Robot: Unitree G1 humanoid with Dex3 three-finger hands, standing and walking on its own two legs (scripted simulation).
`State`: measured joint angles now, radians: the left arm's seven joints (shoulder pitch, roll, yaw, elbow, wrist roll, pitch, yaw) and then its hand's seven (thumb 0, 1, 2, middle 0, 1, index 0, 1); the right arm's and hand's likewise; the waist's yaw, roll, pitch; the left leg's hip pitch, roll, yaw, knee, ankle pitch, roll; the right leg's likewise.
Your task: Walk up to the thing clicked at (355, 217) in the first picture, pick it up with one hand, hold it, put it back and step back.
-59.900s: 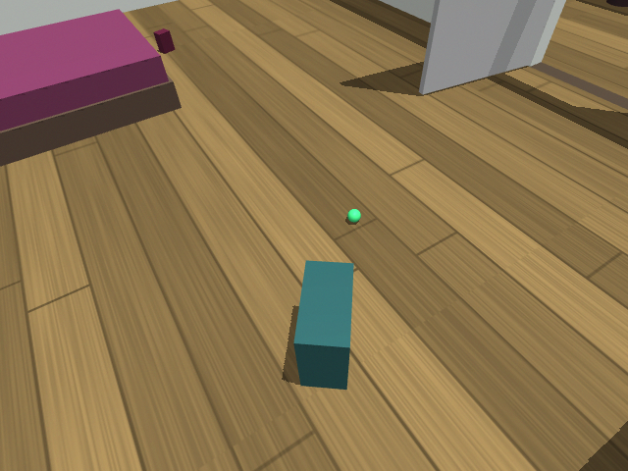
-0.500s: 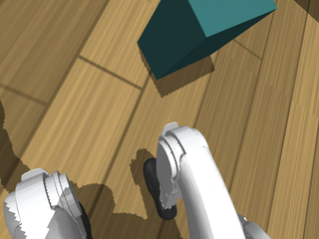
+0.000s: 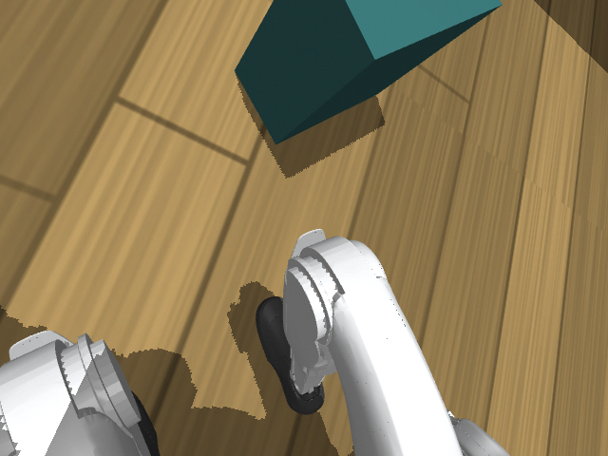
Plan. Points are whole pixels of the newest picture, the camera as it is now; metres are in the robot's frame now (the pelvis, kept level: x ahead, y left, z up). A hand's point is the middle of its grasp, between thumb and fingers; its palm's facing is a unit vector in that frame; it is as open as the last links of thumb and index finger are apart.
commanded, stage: rest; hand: left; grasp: from above
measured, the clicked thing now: out of the picture +0.49 +0.32 -0.26
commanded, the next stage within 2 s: open in 0.60 s
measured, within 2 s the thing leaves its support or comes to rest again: rests again in 0.42 s
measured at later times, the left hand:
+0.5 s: hand out of the picture +0.47 +0.31 -0.25, palm faces -0.45 -0.14 -0.88, open 7.5 cm
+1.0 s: hand out of the picture +0.48 +0.31 -0.25, palm faces -0.44 -0.14 -0.89, open 9.9 cm
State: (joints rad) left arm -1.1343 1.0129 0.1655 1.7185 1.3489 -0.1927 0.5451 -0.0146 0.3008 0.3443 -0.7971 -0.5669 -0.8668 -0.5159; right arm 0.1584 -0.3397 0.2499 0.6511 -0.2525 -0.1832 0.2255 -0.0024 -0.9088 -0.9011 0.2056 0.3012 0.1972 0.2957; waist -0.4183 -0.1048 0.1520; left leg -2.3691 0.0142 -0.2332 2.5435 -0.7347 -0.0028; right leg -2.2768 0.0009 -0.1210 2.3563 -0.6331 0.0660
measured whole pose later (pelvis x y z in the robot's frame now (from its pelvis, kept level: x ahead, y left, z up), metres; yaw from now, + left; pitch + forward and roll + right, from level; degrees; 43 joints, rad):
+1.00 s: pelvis +0.00 +0.00 +0.00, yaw -2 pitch +29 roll -15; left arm -1.16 1.09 0.12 1.76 1.32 -0.20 0.58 0.00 0.10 0.51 -0.57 -0.64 -0.60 -0.60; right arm 0.12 -0.36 0.32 0.63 -0.25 -0.23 0.24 0.00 -0.90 -0.90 0.21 0.30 0.20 0.30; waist -0.44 -0.14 0.20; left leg -2.36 0.02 -0.26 2.55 -0.74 0.00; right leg -2.26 0.01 -0.14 2.34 -0.62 0.08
